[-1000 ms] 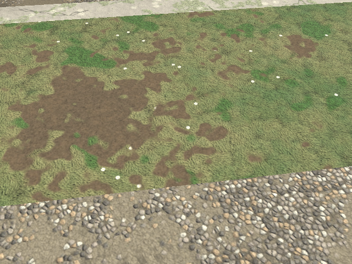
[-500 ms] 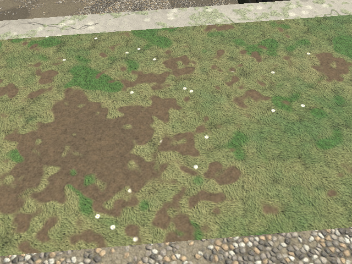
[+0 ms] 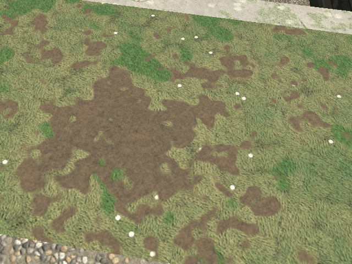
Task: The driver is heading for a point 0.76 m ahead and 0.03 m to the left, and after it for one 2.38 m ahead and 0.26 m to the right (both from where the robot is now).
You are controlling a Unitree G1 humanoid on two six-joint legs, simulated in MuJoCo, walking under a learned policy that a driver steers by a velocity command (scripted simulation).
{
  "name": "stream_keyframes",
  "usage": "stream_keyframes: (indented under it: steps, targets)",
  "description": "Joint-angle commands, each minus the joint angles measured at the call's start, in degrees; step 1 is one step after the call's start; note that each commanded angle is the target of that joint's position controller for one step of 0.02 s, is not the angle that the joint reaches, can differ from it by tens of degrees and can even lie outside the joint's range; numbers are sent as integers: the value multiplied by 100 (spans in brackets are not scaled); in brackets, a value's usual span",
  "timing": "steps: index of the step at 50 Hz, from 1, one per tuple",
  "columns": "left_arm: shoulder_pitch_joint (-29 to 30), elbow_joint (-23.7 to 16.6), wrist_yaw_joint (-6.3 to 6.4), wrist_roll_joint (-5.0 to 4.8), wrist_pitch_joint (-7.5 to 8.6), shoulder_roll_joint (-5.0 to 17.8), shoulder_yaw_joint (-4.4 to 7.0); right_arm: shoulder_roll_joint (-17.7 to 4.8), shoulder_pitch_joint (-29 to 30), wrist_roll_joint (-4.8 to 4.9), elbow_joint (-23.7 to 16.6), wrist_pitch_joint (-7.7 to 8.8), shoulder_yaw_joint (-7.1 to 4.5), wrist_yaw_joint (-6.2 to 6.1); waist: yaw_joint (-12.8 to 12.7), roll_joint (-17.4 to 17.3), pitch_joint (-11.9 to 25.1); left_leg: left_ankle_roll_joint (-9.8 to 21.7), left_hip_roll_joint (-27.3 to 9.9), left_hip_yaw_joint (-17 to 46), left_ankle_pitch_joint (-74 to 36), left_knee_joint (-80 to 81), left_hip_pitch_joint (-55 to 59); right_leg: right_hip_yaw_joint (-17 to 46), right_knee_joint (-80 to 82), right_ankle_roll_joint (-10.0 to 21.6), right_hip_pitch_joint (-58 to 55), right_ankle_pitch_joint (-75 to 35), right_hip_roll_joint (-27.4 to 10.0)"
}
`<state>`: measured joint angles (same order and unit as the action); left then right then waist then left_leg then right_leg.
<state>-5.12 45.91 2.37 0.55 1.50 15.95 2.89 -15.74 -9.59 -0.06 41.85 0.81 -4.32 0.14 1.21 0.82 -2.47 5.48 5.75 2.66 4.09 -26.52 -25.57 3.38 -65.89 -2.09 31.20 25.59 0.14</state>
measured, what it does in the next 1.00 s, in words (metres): walks ahead: right foot, then left foot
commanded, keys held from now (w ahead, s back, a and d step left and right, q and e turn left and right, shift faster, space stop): q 0.24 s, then no key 0.30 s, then w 0.46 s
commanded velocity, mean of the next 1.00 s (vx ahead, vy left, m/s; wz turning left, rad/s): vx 0.14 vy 0.00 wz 0.27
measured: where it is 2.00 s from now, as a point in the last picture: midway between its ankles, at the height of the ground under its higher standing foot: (159, 195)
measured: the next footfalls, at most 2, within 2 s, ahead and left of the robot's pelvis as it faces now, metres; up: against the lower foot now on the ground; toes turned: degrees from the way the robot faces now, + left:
right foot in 0.32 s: +0.11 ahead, -0.15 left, +0.00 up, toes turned +16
left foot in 0.68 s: +0.01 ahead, +0.07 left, +0.00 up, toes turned +13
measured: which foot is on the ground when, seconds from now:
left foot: down 0.00-0.32, up 0.34-0.66, down 0.68-1.00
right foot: up 0.00-0.30, down 0.32-0.70, up 0.72-1.00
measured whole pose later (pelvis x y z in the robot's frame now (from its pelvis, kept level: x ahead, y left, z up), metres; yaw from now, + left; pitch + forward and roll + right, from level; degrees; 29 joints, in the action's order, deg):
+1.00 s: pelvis +0.13 -0.05 +0.00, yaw +15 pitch +2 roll +1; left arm -6.5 39.9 -3.1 -1.2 4.6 16.9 2.6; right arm -15.7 -25.5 1.3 45.0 2.9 -3.4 0.0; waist 4.8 1.5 -0.4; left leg -1.0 -0.7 2.5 19.7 -15.3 2.2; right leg -0.8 -36.6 1.0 31.9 7.3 -3.0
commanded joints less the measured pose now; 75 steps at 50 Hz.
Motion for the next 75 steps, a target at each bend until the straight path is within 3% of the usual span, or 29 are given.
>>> stream_keyframes:
  steps: [1,7,12,15,16,17,18,20,22,24,27,30,33,34,35,36,38,42,45,51,53,54,55,56,58,60,63,67,75]
  targets:
    - [-595,-213,100,5,-65,393,127,-851,-3,-29,-515,3,-229,-116,-235,-588,1091,948,-1356,1761,-919,876,944,87,757,-105,-47,-291,14]
    - [-209,-408,122,-24,-102,435,154,-930,33,31,-721,-153,-266,-261,-53,-864,985,663,-1210,2261,1267,1027,821,273,1713,-188,-134,-749,95]
    - [-264,-470,11,-105,55,485,179,-905,-44,23,-835,-257,-276,-272,21,-1036,959,590,-1205,2718,1103,898,1089,263,2719,-40,-648,-586,219]
    - [-850,-313,-102,-86,110,583,242,-783,-33,108,-882,-327,-218,-295,-262,-944,999,272,-909,2491,931,473,836,39,4268,226,-1826,-1420,43]
    - [-916,-353,-105,33,94,878,311,-556,-230,89,-876,-336,-149,-295,-177,-266,1010,-6,-517,2032,1744,-315,244,773,4631,531,-2396,-1496,-844]
    - [-772,-400,-96,208,39,1363,409,-515,-184,128,-1075,-273,-156,-265,46,1451,647,-315,462,752,2747,-1472,-864,2155,4953,1381,-2406,-2472,-1890]
    - [-616,-562,-95,309,63,1107,374,-970,-70,-17,-1059,-160,-291,-236,-120,1402,667,-577,253,860,3060,-2902,-1006,2795,5061,1923,-1992,-2765,-2412]
    - [-77,-760,-58,106,78,714,263,-976,-405,19,-694,-209,-341,-202,120,577,582,-732,147,896,2400,-3876,-819,1670,4781,1453,-1874,-2806,-1685]
    - [-97,-751,-59,-32,61,506,157,-611,-549,-9,-560,-304,-236,-219,82,498,485,-907,120,820,2038,-4352,-789,1181,4699,1318,-1910,-2992,-1358]
    - [-227,-718,-78,6,19,397,102,-406,-344,50,-630,-305,-141,-211,-6,654,431,-1008,-21,542,1845,-3757,-600,791,4724,1313,-1983,-2925,-1090]
    - [-447,-656,-70,2,-37,526,123,-164,82,32,-778,-264,4,-186,-251,1003,528,-1093,-458,55,1921,-2028,44,654,4592,1321,-2266,-2973,-1000]
    - [-924,-534,-93,-83,-95,888,212,-333,127,131,-748,-221,-16,-128,-486,1156,438,-959,-329,-406,1945,-820,701,1041,4871,1390,-2033,-608,-1118]
    - [-984,-491,-107,-162,-77,858,173,-402,-264,140,-524,-68,-37,-104,-227,898,138,-440,-299,-417,1330,503,1716,1256,4865,1192,-1359,451,-1054]
    - [-828,-539,-136,-129,1,634,97,-463,-628,125,-450,-3,-47,-125,-23,711,327,-203,-704,43,1244,500,2480,1129,4529,984,-825,332,-945]
    - [-469,-715,-187,-61,120,185,-23,-783,-1217,45,-296,54,-120,-155,199,-149,559,151,-1467,1025,1498,535,3258,295,3328,618,75,54,-399]
    - [-121,-1012,-203,-125,267,189,-23,-1258,-1575,24,-108,84,-280,-71,297,-1520,327,799,-2302,2442,2355,1148,3026,-612,2365,360,872,257,164]
    - [235,-1103,-247,-267,381,743,177,-839,-1495,-46,-130,260,-151,-70,389,-1205,-394,1129,-2604,2918,2535,1621,2927,-128,935,378,1856,536,-292]
    - [83,-967,-422,-148,444,415,110,-625,-1109,55,-195,303,-61,-69,180,-779,-319,742,-1997,1636,1191,1841,2840,-248,1140,380,1795,-882,-541]
    - [303,-1010,-540,-124,461,146,-12,-734,-1068,86,-195,274,-90,-58,240,-825,-184,557,-1589,733,460,1815,2080,-542,2316,236,564,-1765,-349]
    - [98,-1095,-532,-202,391,625,112,-1085,-1183,164,-54,300,-174,-18,-62,-814,-201,349,-1975,742,204,1432,1875,-557,3322,493,-775,-1938,-144]
    - [-1155,-768,-425,-178,367,964,306,-852,-1241,96,-18,281,-81,-32,-681,-543,545,46,-1515,212,-1277,-338,1525,-624,3407,767,-2456,-1801,-17]
    - [-2012,-679,-362,-71,359,1424,400,-436,-1424,-8,-187,290,64,-50,-890,472,1430,-292,-1022,-179,-169,-2451,288,986,3629,1232,-4054,-1160,-1228]
    - [-2335,-611,-440,-20,378,1746,426,-52,-1889,110,-289,400,176,-77,-660,2135,2084,-505,-208,186,2855,-4097,-1063,3908,4963,1907,-4898,551,-2193]
    - [-1984,-653,-451,-80,410,1225,279,-684,-1550,251,-214,454,25,-48,-673,1338,1481,-455,-555,562,2649,-4791,-1682,4006,5322,1731,-4438,1208,-2170]
    - [-1278,-741,-448,-57,397,956,186,-804,-829,212,-316,480,-1,-36,-433,336,535,-285,-1094,247,1639,-4566,-1699,2531,5246,1441,-3124,128,-1806]
    - [-919,-781,-461,36,419,725,121,-653,-894,121,-235,405,-19,-29,-131,455,350,-283,-1374,261,1044,-4130,-1201,1682,5492,1399,-2337,-747,-1370]
    - [-927,-679,-439,-27,523,688,126,-500,-911,87,-158,278,-8,-35,-4,394,245,-408,-1401,166,620,-3769,-1168,1106,5825,1547,-2054,-1391,-1232]
    - [-1226,-478,-354,-59,487,776,153,-419,-164,15,-353,316,20,-43,-179,162,-21,-607,-1423,136,-359,-2614,-1759,657,5994,1552,-2369,-2070,-1199]
    - [-1939,-75,-270,-148,289,948,190,-232,1232,108,-766,494,139,216,-697,144,-337,-511,-1065,-202,-1015,-648,-1563,183,5738,1406,-3137,-2558,-1299]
